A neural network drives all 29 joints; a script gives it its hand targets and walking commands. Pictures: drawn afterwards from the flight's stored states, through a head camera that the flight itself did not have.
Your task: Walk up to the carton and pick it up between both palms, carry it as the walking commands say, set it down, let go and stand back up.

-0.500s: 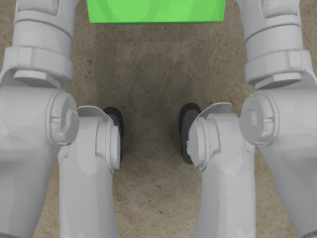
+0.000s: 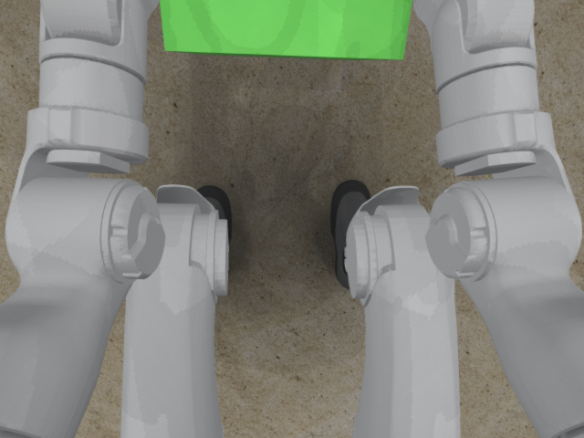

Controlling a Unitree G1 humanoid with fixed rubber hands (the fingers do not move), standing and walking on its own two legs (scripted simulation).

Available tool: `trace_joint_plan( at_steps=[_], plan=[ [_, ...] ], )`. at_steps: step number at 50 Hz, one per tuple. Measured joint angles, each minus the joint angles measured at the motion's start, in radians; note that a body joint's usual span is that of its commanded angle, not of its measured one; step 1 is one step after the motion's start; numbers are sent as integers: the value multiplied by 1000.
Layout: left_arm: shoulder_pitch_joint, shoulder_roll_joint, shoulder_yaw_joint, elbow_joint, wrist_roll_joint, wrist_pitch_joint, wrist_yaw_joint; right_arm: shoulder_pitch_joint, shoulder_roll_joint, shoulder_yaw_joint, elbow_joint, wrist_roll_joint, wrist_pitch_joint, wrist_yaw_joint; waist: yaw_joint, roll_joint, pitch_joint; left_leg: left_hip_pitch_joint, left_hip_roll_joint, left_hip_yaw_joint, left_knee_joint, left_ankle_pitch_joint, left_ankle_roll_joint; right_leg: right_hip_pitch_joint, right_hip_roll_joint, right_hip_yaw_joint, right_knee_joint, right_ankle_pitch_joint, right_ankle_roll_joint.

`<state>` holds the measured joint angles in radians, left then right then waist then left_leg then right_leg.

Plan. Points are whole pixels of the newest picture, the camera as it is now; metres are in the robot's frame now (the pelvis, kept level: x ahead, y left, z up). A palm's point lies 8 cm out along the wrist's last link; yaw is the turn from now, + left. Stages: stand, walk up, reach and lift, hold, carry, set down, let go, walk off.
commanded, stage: reach and lift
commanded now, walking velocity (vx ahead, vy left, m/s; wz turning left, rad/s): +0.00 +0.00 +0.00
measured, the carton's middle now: out of the picture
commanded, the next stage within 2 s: none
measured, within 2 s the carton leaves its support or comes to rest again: neither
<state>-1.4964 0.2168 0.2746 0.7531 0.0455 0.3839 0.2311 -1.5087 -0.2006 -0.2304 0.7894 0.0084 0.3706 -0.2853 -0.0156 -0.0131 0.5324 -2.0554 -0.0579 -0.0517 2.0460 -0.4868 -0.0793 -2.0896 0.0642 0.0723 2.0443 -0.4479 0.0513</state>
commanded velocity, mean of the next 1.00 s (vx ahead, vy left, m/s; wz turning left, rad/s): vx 0.00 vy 0.00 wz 0.00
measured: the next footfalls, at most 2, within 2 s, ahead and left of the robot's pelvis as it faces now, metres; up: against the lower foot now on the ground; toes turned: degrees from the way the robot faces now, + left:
none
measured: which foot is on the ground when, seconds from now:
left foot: down 0.00-1.00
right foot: down 0.00-1.00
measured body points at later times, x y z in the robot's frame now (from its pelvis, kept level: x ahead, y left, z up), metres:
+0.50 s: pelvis -0.01 +0.01 +0.04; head +0.34 +0.00 +0.31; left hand +0.57 +0.14 -0.06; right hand +0.55 -0.15 -0.07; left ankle +0.15 +0.14 -0.37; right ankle +0.16 -0.13 -0.37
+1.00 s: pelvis -0.01 +0.01 +0.10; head +0.32 -0.01 +0.38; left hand +0.55 +0.14 +0.01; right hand +0.54 -0.15 +0.00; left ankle +0.15 +0.14 -0.37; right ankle +0.16 -0.13 -0.37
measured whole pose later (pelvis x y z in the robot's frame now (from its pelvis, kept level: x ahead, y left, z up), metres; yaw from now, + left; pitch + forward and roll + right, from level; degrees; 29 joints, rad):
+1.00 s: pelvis -0.01 +0.01 +0.10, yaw -1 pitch +22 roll +0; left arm -1.37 0.12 0.35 0.63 0.13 0.45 0.22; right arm -1.34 -0.09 -0.33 0.60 -0.08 0.43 -0.28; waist -0.02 0.02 0.53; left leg -1.69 -0.05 -0.06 1.75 -0.44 -0.05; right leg -1.70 0.05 0.07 1.73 -0.41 0.06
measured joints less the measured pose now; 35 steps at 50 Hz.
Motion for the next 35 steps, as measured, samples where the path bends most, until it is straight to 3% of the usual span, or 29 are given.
trace_joint_plan(
  at_steps=[6, 12, 17, 23, 29, 35],
  plan=[
    [-26, 11, 29, 37, 11, 0, -18, -11, 26, -10, -22, -19, 26, -35, -8, 16, -10, 40, -8, -4, -23, -3, 8, 48, -12, -5, -23, -11, 0],
    [37, -45, 53, 16, 37, -3, 7, 40, 46, -72, -24, -71, 20, 12, -19, 11, -32, 85, -9, -11, -53, -10, 12, 104, -19, -12, -62, -23, 1],
    [99, -65, 8, -94, 1, 5, 35, 115, 37, -32, -152, -11, 35, -3, -17, 6, -3, 129, -3, -9, -82, -1, 19, 150, -14, -10, -98, -9, 9],
    [40, -50, 44, -47, 42, 46, 10, 72, 58, -78, -80, -50, 26, 3, -13, 10, -11, 150, 1, -2, -117, 28, 22, 168, -9, -2, -131, 22, 9],
    [5, -54, 76, -26, 77, 50, -11, 65, 60, -82, -111, -64, 57, -6, 7, 29, -9, 177, -3, -2, -161, 49, 22, 195, -12, 0, -172, 40, 9],
    [59, -51, 77, -76, 47, 62, -13, 69, 77, -59, -130, -83, 85, -16, -11, 7, -9, 226, -8, -11, -209, 50, 17, 247, -21, -9, -218, 35, 3]
  ],
)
